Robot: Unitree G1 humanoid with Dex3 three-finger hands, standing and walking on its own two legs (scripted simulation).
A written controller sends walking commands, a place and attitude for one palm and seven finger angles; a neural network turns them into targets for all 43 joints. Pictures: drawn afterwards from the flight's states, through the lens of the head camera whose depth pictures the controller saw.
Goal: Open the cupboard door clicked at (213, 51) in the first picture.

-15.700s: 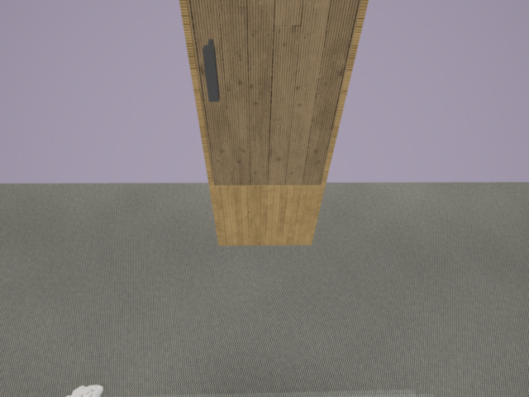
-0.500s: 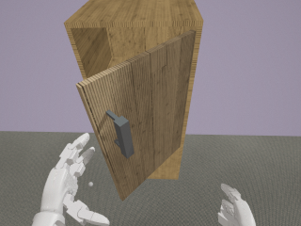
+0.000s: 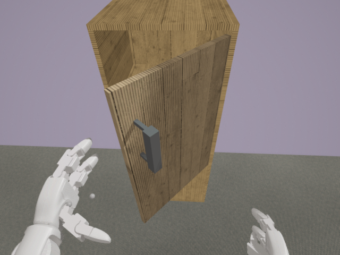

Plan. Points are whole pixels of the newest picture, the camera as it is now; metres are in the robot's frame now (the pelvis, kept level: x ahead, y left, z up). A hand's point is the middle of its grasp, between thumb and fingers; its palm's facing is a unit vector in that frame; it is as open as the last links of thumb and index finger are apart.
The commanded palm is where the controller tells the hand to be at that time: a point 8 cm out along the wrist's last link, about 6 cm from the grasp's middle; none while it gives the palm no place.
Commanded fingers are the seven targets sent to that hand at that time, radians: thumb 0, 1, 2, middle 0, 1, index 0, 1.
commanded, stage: draw the hand back to the body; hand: left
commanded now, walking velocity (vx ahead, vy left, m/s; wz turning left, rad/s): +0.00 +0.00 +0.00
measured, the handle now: (147, 146) +0.33 +0.09 +0.12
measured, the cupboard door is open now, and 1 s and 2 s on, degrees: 47 47 47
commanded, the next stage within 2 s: step back with the hand held close in 1.20 s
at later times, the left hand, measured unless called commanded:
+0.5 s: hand (54, 180) +0.21 +0.24 +0.15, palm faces +0.29 -0.90 -0.33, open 13.0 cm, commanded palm +0.16 +0.29 +0.17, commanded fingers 0.00 0.38 0.68 -0.18 -0.30 -0.18 -0.30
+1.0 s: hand (38, 164) +0.22 +0.27 +0.18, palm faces +0.43 -0.81 -0.39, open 7.7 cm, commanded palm +0.17 +0.31 +0.19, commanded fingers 0.00 0.90 0.90 -0.20 -0.30 -0.20 -0.30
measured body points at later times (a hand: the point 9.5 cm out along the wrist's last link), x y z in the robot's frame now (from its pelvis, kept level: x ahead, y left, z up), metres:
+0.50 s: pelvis +0.01 +0.03 +0.03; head +0.00 +0.02 +0.48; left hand +0.19 +0.29 +0.17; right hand +0.19 -0.19 -0.05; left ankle +0.07 +0.14 -0.71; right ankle -0.06 -0.11 -0.71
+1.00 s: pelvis +0.02 +0.01 +0.03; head +0.01 -0.01 +0.48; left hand +0.19 +0.31 +0.20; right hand +0.21 -0.22 -0.06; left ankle +0.07 +0.14 -0.71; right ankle -0.06 -0.11 -0.71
